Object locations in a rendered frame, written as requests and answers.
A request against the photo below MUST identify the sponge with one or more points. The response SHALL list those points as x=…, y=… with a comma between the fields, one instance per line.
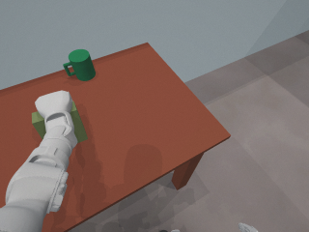
x=79, y=130

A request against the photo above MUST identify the robot left forearm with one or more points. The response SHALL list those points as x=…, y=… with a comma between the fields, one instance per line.
x=56, y=146

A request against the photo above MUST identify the right robot hand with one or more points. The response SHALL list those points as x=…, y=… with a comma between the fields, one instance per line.
x=246, y=228

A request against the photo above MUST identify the table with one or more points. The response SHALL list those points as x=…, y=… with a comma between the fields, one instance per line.
x=141, y=120

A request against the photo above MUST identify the left robot hand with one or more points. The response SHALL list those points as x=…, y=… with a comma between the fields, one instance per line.
x=60, y=100

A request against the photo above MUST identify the left robot upper arm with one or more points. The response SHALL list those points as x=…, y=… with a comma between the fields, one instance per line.
x=38, y=190

